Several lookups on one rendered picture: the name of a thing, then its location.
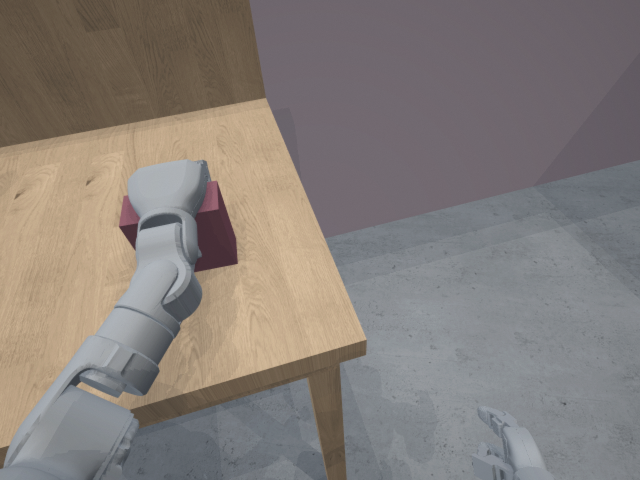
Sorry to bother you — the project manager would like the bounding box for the left robot hand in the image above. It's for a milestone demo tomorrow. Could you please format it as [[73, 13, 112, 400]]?
[[127, 159, 211, 259]]

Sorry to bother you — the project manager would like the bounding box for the table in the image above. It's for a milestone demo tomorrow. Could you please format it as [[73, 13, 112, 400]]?
[[0, 0, 367, 480]]

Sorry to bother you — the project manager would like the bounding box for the left robot upper arm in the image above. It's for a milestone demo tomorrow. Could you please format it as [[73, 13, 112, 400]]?
[[0, 385, 139, 480]]

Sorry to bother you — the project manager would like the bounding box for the robot left forearm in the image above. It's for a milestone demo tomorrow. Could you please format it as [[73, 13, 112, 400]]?
[[3, 207, 202, 468]]

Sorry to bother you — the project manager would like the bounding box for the sponge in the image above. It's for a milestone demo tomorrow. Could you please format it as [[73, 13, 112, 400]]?
[[119, 181, 238, 272]]

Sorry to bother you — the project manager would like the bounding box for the right robot hand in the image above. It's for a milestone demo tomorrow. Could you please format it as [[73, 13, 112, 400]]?
[[472, 406, 549, 480]]

